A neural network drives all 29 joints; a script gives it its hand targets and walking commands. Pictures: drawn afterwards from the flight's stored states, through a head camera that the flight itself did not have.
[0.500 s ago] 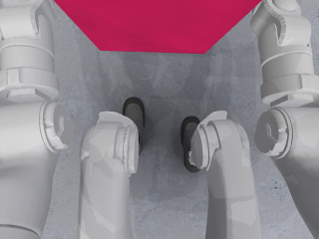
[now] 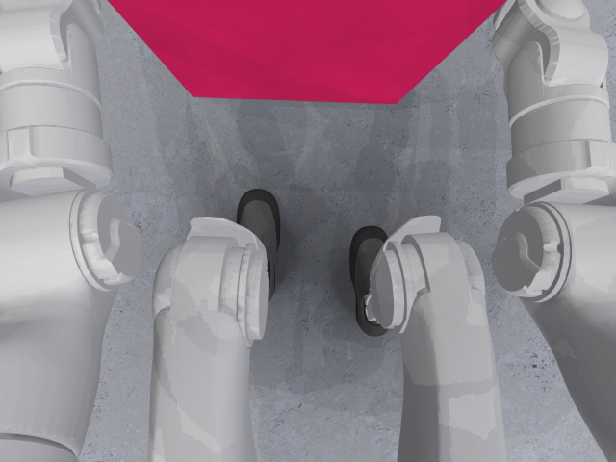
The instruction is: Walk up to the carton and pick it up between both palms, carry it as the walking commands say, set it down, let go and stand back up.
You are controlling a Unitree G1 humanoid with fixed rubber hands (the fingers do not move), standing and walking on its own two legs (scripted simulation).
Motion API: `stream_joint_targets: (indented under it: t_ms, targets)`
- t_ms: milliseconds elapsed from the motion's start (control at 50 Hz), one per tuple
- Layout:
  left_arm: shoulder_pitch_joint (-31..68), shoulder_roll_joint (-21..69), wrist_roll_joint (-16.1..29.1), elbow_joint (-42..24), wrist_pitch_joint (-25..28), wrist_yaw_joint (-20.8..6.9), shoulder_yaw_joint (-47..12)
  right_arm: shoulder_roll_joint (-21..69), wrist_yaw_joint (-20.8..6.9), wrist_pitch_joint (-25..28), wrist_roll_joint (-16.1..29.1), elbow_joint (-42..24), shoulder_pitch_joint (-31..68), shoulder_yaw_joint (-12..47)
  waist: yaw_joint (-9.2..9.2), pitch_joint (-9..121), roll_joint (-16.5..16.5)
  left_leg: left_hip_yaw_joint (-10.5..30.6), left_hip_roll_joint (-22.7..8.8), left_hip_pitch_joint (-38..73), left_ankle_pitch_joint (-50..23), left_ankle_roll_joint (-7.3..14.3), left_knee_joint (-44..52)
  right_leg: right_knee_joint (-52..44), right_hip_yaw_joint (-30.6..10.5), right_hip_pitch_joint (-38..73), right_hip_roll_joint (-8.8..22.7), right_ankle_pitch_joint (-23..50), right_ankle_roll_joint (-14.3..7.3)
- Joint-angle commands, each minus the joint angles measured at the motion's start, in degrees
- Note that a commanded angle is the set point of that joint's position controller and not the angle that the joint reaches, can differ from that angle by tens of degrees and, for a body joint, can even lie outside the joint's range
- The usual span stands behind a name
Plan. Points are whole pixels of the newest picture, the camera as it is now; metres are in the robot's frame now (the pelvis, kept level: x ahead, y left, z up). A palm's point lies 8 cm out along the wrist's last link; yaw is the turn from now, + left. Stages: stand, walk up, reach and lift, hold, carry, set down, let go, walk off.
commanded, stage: set down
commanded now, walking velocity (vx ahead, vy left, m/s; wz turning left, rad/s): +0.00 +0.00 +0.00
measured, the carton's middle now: out of the picture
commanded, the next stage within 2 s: none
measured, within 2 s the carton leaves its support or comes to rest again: rests again in 1.06 s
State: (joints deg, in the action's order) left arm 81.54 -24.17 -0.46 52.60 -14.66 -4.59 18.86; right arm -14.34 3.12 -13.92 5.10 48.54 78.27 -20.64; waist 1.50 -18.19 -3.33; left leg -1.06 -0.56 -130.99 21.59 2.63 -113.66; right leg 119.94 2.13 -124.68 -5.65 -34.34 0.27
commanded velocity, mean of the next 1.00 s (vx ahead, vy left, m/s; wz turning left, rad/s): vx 0.00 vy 0.00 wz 0.00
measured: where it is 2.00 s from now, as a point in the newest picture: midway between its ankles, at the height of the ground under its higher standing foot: (315, 283)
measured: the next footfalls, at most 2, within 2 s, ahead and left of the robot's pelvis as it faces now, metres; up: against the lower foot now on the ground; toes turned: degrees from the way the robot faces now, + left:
none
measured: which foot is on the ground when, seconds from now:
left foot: down 0.00-1.00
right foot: down 0.00-1.00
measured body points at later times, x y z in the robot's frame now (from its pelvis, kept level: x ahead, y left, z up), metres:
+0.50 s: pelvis +0.01 +0.00 +0.00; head +0.38 +0.04 +0.24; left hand +0.56 +0.26 -0.16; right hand +0.58 -0.14 -0.16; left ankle +0.16 +0.11 -0.37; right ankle +0.10 -0.10 -0.37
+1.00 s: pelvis +0.01 +0.00 -0.01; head +0.38 +0.04 +0.24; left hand +0.54 +0.26 -0.19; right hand +0.57 -0.14 -0.19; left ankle +0.16 +0.11 -0.37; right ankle +0.10 -0.10 -0.37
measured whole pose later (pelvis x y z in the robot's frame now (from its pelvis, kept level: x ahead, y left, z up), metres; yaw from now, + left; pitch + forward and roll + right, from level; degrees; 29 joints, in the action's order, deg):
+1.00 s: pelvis +0.01 +0.00 -0.01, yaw +0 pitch +39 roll -2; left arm 80.9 -26.5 4.5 61.8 -6.0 1.1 12.0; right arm -16.5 7.5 -7.8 7.9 55.9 78.7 -10.9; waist 1.6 -19.1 -3.2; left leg -1.2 -0.6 -131.8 23.1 2.7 -115.8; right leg 121.9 2.1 -125.1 -5.7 -36.0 0.5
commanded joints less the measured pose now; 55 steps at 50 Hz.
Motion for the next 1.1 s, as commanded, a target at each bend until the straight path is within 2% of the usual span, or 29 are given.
stream_joint_targets:
  t_ms: [0,20,60,80,160,220,320,340,360,400,440,480,500,520,540,560,640,680,740,760,780,800,820,840,860,960,1040,1060,1080]
  targets:
    - [24.95,41.29,2.59,1.60,-0.29,-12.64,-16.67,40.66,-12.67,-0.24,-0.91,-1.28,32.33,18.99,5.29,47.45,0.57,1.07,1.73,34.27,0.39,-0.10,1.53,-9.44,0.63,6.88,-0.20,-0.46,0.33]
    - [23.98,42.66,2.49,2.83,-0.22,-12.44,-17.11,39.42,-12.73,0.46,-0.39,-4.39,36.55,19.59,6.35,51.31,4.46,1.74,1.74,38.73,-1.69,0.08,1.26,-8.66,-0.41,7.75,-0.33,0.75,-0.07]
    - [23.14,39.85,1.89,3.90,-0.77,-12.49,-15.46,41.66,-12.25,-1.14,-0.22,2.09,30.74,20.49,5.95,49.14,-0.90,0.70,1.20,34.24,1.23,0.34,0.34,-9.79,-0.67,12.28,-0.16,-0.96,0.47]
    - [22.04,41.55,2.82,3.93,-0.63,-12.40,-17.10,38.97,-12.24,-0.25,-0.22,-3.15,34.02,19.80,4.57,53.23,0.70,2.65,1.17,39.80,-1.43,0.44,0.94,-8.16,0.42,10.32,-0.09,0.23,0.67]
    - [20.12,38.71,0.28,5.39,-0.94,-12.22,-15.07,40.70,-12.93,-1.06,0.56,1.33,28.66,19.61,7.52,49.73,2.73,0.81,0.86,37.86,1.29,0.39,0.54,-9.03,-0.75,10.56,-0.21,-1.25,0.42]
    - [21.24,39.51,0.51,6.89,-1.04,-12.45,-14.60,38.46,-12.08,-1.30,-2.36,3.67,28.30,17.00,4.20,45.55,1.68,0.96,1.28,34.45,2.77,0.31,0.54,-9.45,-0.46,9.74,-0.07,-1.67,0.19]
    - [19.53,38.90,-0.27,4.63,-1.31,-12.35,-15.11,38.26,-13.26,-1.55,-1.55,1.83,30.14,17.34,5.51,47.59,2.60,2.03,0.79,39.36,2.80,0.22,1.57,-8.53,0.10,8.71,0.11,-2.80,0.28]
    - [19.78,40.96,-0.20,6.59,-1.60,-12.48,-14.50,35.94,-13.01,-0.96,-3.72,1.84,28.87,15.35,3.00,45.48,4.66,1.96,1.50,36.91,1.38,-0.35,0.19,-8.23,0.00,6.32,0.09,-1.00,0.13]
    - [17.92,38.38,-2.41,6.65,-1.33,-12.27,-12.66,38.19,-13.00,-1.46,-3.78,4.72,27.16,15.69,5.37,40.89,1.95,1.47,1.45,33.32,0.42,0.17,0.29,-9.36,-0.57,4.96,0.20,-0.71,0.58]
    - [18.04,36.84,-1.65,9.14,-1.62,-12.00,-13.29,35.53,-12.49,-1.34,-3.35,4.77,25.79,14.73,4.15,47.20,3.27,2.03,0.98,40.12,0.92,-0.28,0.40,-9.04,0.06,9.04,0.16,-1.28,0.82]
    - [17.67,32.49,-2.74,6.65,-0.27,-11.14,-11.56,35.98,-12.69,-1.28,-3.30,6.54,24.43,15.41,6.77,44.54,2.79,0.99,1.19,36.63,1.27,-0.17,0.20,-9.06,-0.76,6.34,0.34,-1.71,0.86]
    - [16.74,32.58,-2.59,9.43,-0.81,-10.71,-12.69,34.10,-11.85,-0.78,-2.66,3.38,24.32,15.17,5.32,47.67,3.68,2.01,0.79,38.75,2.36,0.03,0.51,-8.42,-0.07,8.94,-0.15,-1.72,0.58]
    - [14.21,32.16,-1.13,9.55,-0.47,-10.17,-11.21,29.21,-11.02,-0.41,-5.19,5.17,22.33,13.50,2.36,46.09,-0.20,2.42,1.01,38.52,-0.07,-0.10,0.41,-9.34,0.98,9.38,0.03,-0.44,1.09]
    - [13.70,28.75,-2.00,8.38,0.63,-8.96,-11.40,26.09,-9.82,0.60,-4.63,4.53,21.83,12.12,3.61,47.92,3.54,1.45,1.07,40.91,-1.15,-0.99,0.75,-8.55,1.76,9.37,0.15,-0.11,0.97]
    - [13.77,24.64,-1.90,7.39,1.77,-8.42,-10.28,25.49,-9.45,1.17,-3.28,6.15,21.76,14.29,6.12,49.45,0.47,1.72,0.68,40.22,-3.48,-1.04,-0.70,-7.18,0.71,11.67,0.61,2.84,1.63]
    - [14.65,20.41,-2.85,6.58,2.50,-6.34,-9.98,21.23,-8.26,2.03,-3.82,3.41,20.41,12.10,4.91,49.97,5.29,0.88,0.89,42.19,-4.78,-1.54,-1.25,-7.89,0.77,8.40,0.18,3.66,1.30]
    - [10.03,4.21,-2.90,10.11,6.03,-0.90,-6.71,4.89,-2.67,4.87,-3.00,5.03,17.07,10.79,5.11,49.80,2.43,0.56,0.60,40.36,-5.08,-1.90,-1.61,-7.69,1.26,12.63,1.01,4.67,2.55]
    - [12.29,-2.43,3.36,6.77,8.22,1.95,-7.69,-1.28,0.44,6.71,-0.78,3.48,19.46,12.29,3.24,58.07,0.32,2.11,-0.01,43.23,-8.34,-2.12,-0.50,-7.17,0.84,20.71,1.35,9.49,2.75]
    - [13.64,-8.79,4.38,6.82,10.43,5.53,-7.93,-7.32,2.75,7.63,2.92,6.42,15.98,10.17,3.83,61.84,8.77,1.83,-0.29,48.96,-8.96,-3.08,-1.12,-6.18,0.11,16.75,1.53,8.81,1.76]
    - [17.79,-8.28,7.69,3.64,11.40,5.80,-7.91,-6.16,3.04,8.56,2.71,4.52,19.23,12.36,3.70,66.37,3.64,2.20,0.20,49.74,-13.80,-2.47,-1.72,-6.43,0.68,20.70,1.15,12.64,2.38]
    - [18.32,-8.83,9.73,-2.94,12.36,6.07,-8.20,-8.22,3.94,10.07,4.85,-5.43,21.62,11.99,1.61,75.10,6.21,2.13,0.33,51.90,-17.00,-2.51,-3.21,-6.30,-0.68,22.16,1.57,15.92,1.85]
    - [17.18,-14.00,8.64,0.27,12.45,6.82,-6.46,-9.50,4.65,9.51,4.06,1.03,17.51,11.39,2.44,72.29,3.72,2.56,0.47,52.85,-16.69,-2.24,-2.41,-5.27,0.45,20.65,1.57,14.25,2.08]
    - [17.08,-10.62,8.77,3.90,12.36,7.05,-8.86,-9.57,4.40,9.39,4.48,3.27,15.83,11.03,0.99,70.25,8.66,3.71,0.13,58.46,-19.85,-2.65,-3.54,-5.04,1.08,13.20,1.90,14.01,1.70]
    - [20.76,-14.03,10.91,-1.99,12.81,6.85,-6.85,-9.82,4.48,9.86,5.38,-1.15,19.90,11.99,1.29,71.19,5.05,3.13,-0.02,52.84,-18.58,-1.99,-3.93,-6.16,0.54,15.98,2.63,14.67,1.88]
    - [14.96,-14.36,10.27,5.43,12.20,6.83,-7.63,-10.92,4.54,9.21,5.64,1.65,18.92,12.32,3.48,73.27,5.63,2.54,0.16,54.48,-16.27,-2.25,-2.50,-5.54,0.93,18.86,2.10,13.46,2.15]
    - [15.60,-16.67,10.48,5.52,12.02,6.60,-6.03,-13.12,4.99,8.95,4.88,5.10,14.74,9.71,0.66,68.44,7.02,2.85,-0.72,49.49,-12.80,-2.51,-2.48,-6.47,0.35,16.04,2.83,12.08,1.67]
    - [16.60,-19.20,10.47,3.26,12.06,5.99,-3.80,-16.93,5.27,10.11,5.78,-4.94,20.95,9.35,1.86,73.58,4.47,2.45,-0.93,48.23,-14.55,-1.96,-4.27,-6.18,-0.15,18.44,3.16,13.84,1.79]
    - [16.69,-19.38,10.51,6.82,11.87,5.92,-5.81,-16.04,4.97,8.90,6.38,5.67,16.13,9.45,1.96,70.42,7.46,2.39,-1.25,49.71,-11.55,-2.44,-3.28,-4.83,0.66,16.23,3.02,11.23,1.84]
    - [15.64,-19.73,10.65,2.78,12.13,5.96,-6.51,-17.66,5.22,9.11,5.10,1.41,17.01,8.16,1.67,73.95,9.60,2.77,-1.34,54.17,-13.27,-2.97,-3.21,-5.14,0.46,16.15,2.83,11.10,1.59]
